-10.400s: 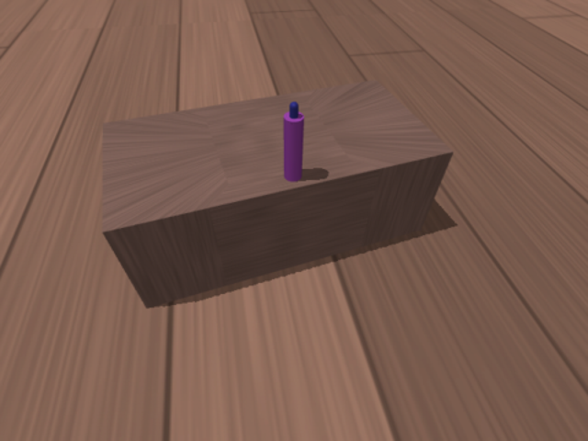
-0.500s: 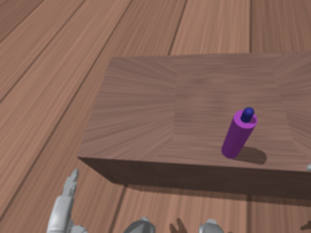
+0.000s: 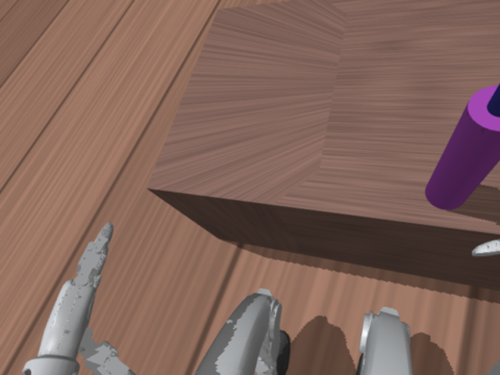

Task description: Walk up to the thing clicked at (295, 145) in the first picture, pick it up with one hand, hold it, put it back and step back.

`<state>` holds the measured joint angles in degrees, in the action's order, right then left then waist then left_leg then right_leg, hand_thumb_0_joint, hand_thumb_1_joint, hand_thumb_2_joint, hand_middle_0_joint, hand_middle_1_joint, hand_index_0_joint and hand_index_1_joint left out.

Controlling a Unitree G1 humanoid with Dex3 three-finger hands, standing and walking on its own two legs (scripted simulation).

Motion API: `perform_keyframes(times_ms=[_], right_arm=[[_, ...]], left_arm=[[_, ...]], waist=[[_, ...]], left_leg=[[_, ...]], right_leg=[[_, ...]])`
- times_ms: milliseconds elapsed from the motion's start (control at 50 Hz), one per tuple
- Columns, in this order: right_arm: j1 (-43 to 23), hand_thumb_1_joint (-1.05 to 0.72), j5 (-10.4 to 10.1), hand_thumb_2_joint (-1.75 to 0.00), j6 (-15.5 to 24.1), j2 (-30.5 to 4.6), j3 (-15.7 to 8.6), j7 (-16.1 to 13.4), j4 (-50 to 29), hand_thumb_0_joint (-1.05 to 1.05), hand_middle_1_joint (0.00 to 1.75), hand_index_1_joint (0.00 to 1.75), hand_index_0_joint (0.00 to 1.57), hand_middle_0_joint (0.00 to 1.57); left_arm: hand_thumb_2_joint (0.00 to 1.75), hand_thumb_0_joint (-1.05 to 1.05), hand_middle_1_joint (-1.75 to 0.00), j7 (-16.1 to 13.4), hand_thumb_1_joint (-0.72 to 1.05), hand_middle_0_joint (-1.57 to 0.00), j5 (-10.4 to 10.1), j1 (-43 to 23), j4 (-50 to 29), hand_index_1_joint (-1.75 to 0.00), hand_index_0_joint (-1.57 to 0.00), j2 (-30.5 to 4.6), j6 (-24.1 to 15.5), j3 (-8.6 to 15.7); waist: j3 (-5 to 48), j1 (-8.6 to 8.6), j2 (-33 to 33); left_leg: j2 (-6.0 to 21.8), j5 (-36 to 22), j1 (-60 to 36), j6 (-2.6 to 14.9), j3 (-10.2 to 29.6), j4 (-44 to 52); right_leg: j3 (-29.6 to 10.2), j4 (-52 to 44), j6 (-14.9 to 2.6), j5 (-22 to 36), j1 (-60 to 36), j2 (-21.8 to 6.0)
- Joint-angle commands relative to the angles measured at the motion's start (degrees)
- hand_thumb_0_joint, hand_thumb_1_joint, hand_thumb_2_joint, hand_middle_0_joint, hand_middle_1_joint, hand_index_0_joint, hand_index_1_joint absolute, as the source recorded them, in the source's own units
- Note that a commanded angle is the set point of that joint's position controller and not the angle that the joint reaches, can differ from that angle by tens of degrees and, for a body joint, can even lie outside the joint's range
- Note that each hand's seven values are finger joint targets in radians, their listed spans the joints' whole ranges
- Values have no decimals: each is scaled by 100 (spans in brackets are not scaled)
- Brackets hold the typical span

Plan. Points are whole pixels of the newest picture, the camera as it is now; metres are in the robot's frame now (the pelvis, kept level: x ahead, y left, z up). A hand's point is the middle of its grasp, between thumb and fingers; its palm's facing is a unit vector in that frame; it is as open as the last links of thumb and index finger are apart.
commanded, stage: close in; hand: right
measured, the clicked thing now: (472, 152) +0.47 -0.22 +0.00
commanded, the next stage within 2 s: rest palm in 0.36 s
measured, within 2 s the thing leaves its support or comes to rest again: neither
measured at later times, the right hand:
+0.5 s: hand (468, 193) +0.43 -0.22 -0.04, palm faces +0.22 +0.97 +0.03, open 17.7 cm
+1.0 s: hand (452, 179) +0.46 -0.21 -0.05, palm faces +0.22 +0.98 +0.01, open 16.7 cm
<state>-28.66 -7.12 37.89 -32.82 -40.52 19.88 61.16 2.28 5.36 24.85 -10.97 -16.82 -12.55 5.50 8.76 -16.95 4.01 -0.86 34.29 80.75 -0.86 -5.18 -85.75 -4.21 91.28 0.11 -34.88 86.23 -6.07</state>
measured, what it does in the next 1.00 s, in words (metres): stands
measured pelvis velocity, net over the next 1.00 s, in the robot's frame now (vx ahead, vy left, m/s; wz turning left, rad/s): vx -0.01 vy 0.01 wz -0.01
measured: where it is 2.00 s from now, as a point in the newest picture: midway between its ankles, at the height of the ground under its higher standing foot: outside the picture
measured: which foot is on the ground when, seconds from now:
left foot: down 0.00-1.00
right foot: down 0.00-1.00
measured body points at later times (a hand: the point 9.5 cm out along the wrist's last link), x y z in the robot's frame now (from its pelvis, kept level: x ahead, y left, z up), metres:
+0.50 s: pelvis +0.00 +0.01 +0.00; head +0.15 -0.06 +0.42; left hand +0.18 +0.27 +0.10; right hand +0.41 -0.27 -0.04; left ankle +0.05 +0.14 -0.55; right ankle +0.05 -0.12 -0.55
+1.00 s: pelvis -0.01 +0.01 -0.01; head +0.15 -0.06 +0.40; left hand +0.17 +0.27 +0.09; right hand +0.44 -0.26 -0.05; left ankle +0.05 +0.14 -0.55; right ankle +0.05 -0.12 -0.55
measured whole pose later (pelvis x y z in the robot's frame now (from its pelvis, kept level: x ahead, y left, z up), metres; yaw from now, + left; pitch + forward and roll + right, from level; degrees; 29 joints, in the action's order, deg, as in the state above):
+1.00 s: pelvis -0.01 +0.01 -0.01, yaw -1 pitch +29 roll +5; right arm -33.8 0.3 36.0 -25.5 -32.1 4.0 58.7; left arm 4.7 4.6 27.9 -21.1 -16.9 -6.2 9.8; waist 9.3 -17.7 1.5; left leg -0.4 34.5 84.4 -0.4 -4.3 -89.7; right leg -3.6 93.4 0.5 -34.2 88.8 -5.6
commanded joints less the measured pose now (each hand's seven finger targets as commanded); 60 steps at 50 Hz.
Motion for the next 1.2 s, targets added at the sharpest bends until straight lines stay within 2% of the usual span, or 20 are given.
perform_keyframes(times_ms=[0, 20, 60, 160, 200, 280, 300, 400, 480, 640, 660, 740, 820, 860, 980, 1020, 1040, 1120, 1160, 1180], right_arm=[[-1504, 59, 80, -3, 378, -1336, 119, -316, -1759, 0, 5, 5, 5, 5], [-1613, 60, 87, -4, 351, -1056, 300, -368, -1999, 0, 5, 5, 5, 4], [-1404, 58, 194, -4, 287, -1215, 187, -501, -1962, 0, 5, 5, 5, 5], [-1186, 60, 182, -5, 105, -363, 525, -727, -1786, 0, 5, 5, 4, 4], [-1132, 61, 247, -4, 55, -524, 421, -872, -1511, 0, 5, 5, 4, 4], [-1343, 61, 296, -4, 106, -45, 774, -973, -1530, 0, 6, 6, 4, 3], [-1358, 61, 341, -4, 144, -481, 456, -1063, -1594, 0, 6, 6, 4, 4], [-1542, 60, 422, -4, 216, -82, 784, -1160, -1523, 0, 6, 6, 4, 4], [-1646, 58, 471, -3, 250, 27, 910, -1230, -1558, 0, 4, 4, 6, 6], [-1650, 59, 570, 0, 274, -8, 893, -1446, -1549, 0, 3, 3, 9, 8], [-1809, 61, 596, 0, 292, -90, 868, -1480, -1612, 0, 3, 3, 9, 8], [-1833, 61, 671, 0, 340, -229, 792, -1555, -1416, 0, 11, 11, 26, 26], [-2154, 61, 694, 0, 343, -406, 746, -1550, -1707, 0, 13, 13, 31, 31], [-2076, 59, 681, -1, 235, -58, 937, -1496, -1296, 0, 15, 15, 33, 33], [-2199, 56, 748, -8, 137, -87, 1002, -1568, -1060, 0, 26, 26, 46, 46], [-2263, 55, 754, -12, 173, -431, 792, -1596, -1482, 0, 32, 32, 53, 53], [-2320, 52, 773, -14, 167, -453, 823, -1596, -1493, 0, 34, 34, 55, 55], [-2135, 44, 657, -24, 66, 70, 1079, -1548, -1392, 0, 47, 47, 71, 70], [-2420, 43, 721, -26, 118, -508, 793, -1652, -1872, 0, 51, 51, 77, 77], [-2503, 40, 765, -27, 95, -373, 952, -1655, -1706, 0, 53, 53, 80, 80]], left_arm=[[5, 0, -5, -64, -55, -5, -89, 724, -765, -5, -5, -1087, -57, 1090], [5, 0, -5, -37, -55, -5, -91, 620, -865, -5, -5, -924, -35, 954], [5, 0, -5, -33, -55, -5, -90, 532, -804, -5, -5, -1026, 62, 1098], [5, 0, -5, -19, -56, -5, -83, 484, -1526, -5, -5, -1041, 199, 1107], [5, 0, -5, -48, -56, -5, -100, 573, -1358, -5, -5, -1188, 293, 1272], [5, 0, -5, -23, -55, -5, -155, 557, -1717, -5, -5, -1031, 299, 1198], [4, 0, -5, -18, -54, -5, -148, 599, -1740, -5, -5, -1027, 312, 1168], [4, 0, -5, 3, -53, -4, -180, 769, -1738, -4, -5, -1026, 336, 1319], [8, 0, -4, 43, -60, -4, -166, 744, -1823, -5, -3, -864, 310, 1137], [9, 0, -4, 69, -60, -4, -127, 658, -1909, -6, -3, -930, 291, 1230], [9, 0, -4, 52, -60, -5, -126, 613, -2007, -6, -3, -1099, 280, 1409], [6, 0, -5, 111, -56, -4, -123, 606, -1868, -5, -4, -802, 303, 1103], [6, 0, -5, 90, -55, -4, -101, 627, -2114, -5, -4, -1015, 300, 1258], [6, 0, -5, 101, -56, -4, -116, 746, -1904, -5, -4, -954, 321, 1215], [6, 0, -5, 111, -56, -4, -130, 697, -1891, -5, -4, -957, 352, 1204], [7, 0, -5, 92, -56, -4, -158, 592, -2215, -5, -4, -1087, 334, 1260], [6, 0, -5, 82, -56, -4, -148, 608, -2270, -5, -4, -1154, 349, 1352], [6, 0, -5, 108, -55, -4, -186, 767, -1727, -5, -4, -897, 381, 1193], [6, 0, -5, 60, -55, -4, -166, 593, -2150, -5, -4, -1136, 348, 1317], [6, 0, -5, 70, -55, -4, -146, 667, -2035, -5, -4, -1087, 382, 1268]], waist=[[3017, 346, -3000], [3055, 405, -2937], [2930, 496, -2935], [2962, 286, -2005], [2804, 301, -1636], [2711, 199, -1389], [2773, 293, -1350], [2602, 81, -1448], [2632, 149, -1627], [2692, 222, -1752], [2771, 60, -1753], [2494, 103, -1553], [3125, 49, -1809], [2824, -45, -1806], [2682, -43, -1725], [3120, 109, -1848], [3215, 12, -1907], [2803, 51, -1953], [3336, 57, -1926], [3180, -16, -1916]], left_leg=[[-180, -1194, -540, 350, 65, 761], [-183, -1101, -512, 350, 71, 776], [-162, -1037, -459, 358, 71, 665], [-164, -1422, -986, 293, 55, 814], [-170, -1376, -1093, 260, 99, 883], [-154, -1389, -1270, 222, 210, 951], [-141, -1385, -1416, 204, 264, 992], [-152, -1225, -1282, 220, 263, 1018], [-146, -1215, -1237, 229, 272, 960], [-162, -1231, -1043, 234, 251, 849], [-157, -1273, -1021, 227, 249, 825], [-156, -1025, -1036, 198, 324, 881], [-157, -1308, -1214, 189, 375, 831], [-178, -1186, -930, 222, 244, 771], [-178, -1080, -759, 223, 214, 708], [-181, -1112, -815, 255, 150, 613], [-182, -1163, -903, 238, 168, 665], [-194, -1130, -687, 256, 114, 679], [-184, -1393, -931, 221, 146, 685], [-184, -1333, -893, 223, 163, 706]], right_leg=[[-196, -1428, 182, 2156, -3700, 156], [-176, -1416, 165, 1925, -3641, 170], [-140, -1394, 177, 1742, -3461, 187], [-140, -1306, 48, 1723, -2985, 239], [-112, -1258, -16, 1483, -2648, 265], [-41, -1229, -49, 1289, -2395, 300], [-13, -1190, -70, 1247, -2332, 307], [34, -1274, -48, 1049, -2381, 328], [54, -1272, -23, 1079, -2425, 341], [45, -1223, -2, 1148, -2501, 341], [32, -1169, -5, 1182, -2550, 338], [44, -1099, -51, 824, -2067, 325], [51, -1021, -41, 1136, -2402, 323], [0, -1097, -26, 1037, -2342, 348], [-31, -1042, -32, 926, -2139, 327], [-65, -1134, 7, 1047, -2447, 339], [-41, -1104, 0, 1074, -2546, 340], [-38, -1183, 4, 1071, -2486, 347], [-43, -1076, -14, 1374, -2739, 320], [-15, -1067, -13, 1253, -2626, 329]])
